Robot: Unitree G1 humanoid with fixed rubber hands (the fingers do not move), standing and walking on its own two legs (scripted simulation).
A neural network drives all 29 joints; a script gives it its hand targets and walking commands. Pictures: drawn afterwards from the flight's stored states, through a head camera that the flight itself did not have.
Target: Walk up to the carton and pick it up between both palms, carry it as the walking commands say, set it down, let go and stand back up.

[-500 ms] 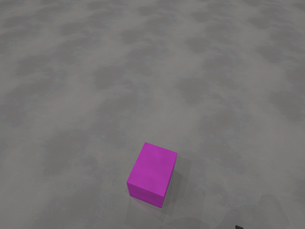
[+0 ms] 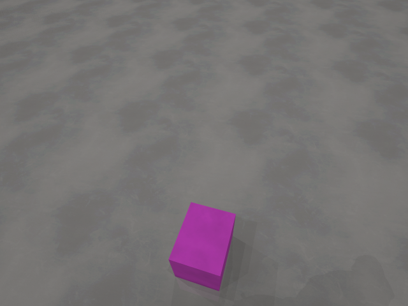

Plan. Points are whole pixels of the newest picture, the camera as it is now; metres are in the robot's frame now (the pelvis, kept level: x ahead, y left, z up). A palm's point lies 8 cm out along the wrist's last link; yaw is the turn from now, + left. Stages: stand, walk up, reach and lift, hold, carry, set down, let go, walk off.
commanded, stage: walk up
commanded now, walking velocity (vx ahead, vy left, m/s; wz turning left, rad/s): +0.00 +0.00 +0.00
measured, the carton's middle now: (204, 245) +0.48 +0.03 -0.66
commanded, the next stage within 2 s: stand in 1.30 s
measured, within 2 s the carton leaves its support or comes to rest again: neither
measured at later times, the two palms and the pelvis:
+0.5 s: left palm out of the picture -0.04 +0.35 -0.10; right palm out of the picture +0.06 -0.20 -0.14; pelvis +0.01 +0.07 +0.00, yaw -9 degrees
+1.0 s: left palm (67, 279) +0.20 +0.33 -0.13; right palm out of the picture -0.05 -0.10 -0.13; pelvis +0.03 +0.13 +0.00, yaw -15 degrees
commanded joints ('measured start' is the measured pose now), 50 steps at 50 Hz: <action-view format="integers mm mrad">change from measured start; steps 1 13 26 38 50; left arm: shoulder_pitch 59 236 170 121 4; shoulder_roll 81 267 258 128 77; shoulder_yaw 13 93 100 59 36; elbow -2 31 -42 -123 -143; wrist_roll -3 25 35 20 3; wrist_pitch -11 14 15 60 31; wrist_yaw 1 49 12 -27 -19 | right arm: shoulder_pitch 60 10 16 64 96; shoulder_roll -77 -104 -96 -166 -184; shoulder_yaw -11 -59 -37 -43 -44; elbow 3 -96 -215 -168 -85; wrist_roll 0 -92 -3 -23 -12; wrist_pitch -11 46 48 -37 -9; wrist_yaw -2 30 36 -11 -5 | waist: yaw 10 75 43 32 14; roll -73 -21 -328 153 156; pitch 26 69 -21 -12 -42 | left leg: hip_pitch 10 -447 -32 71 20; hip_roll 78 48 -49 273 238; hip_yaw -89 -168 -2 -155 -158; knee -80 592 62 -71 -38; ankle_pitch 70 -155 -98 595 421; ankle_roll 9 -71 -72 101 92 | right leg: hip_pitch -22 12 -137 -301 48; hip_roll -118 -461 -210 -8 23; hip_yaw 116 613 295 119 24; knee -135 -256 -106 640 -28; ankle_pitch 78 -258 108 -172 -31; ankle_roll -16 -134 -66 62 22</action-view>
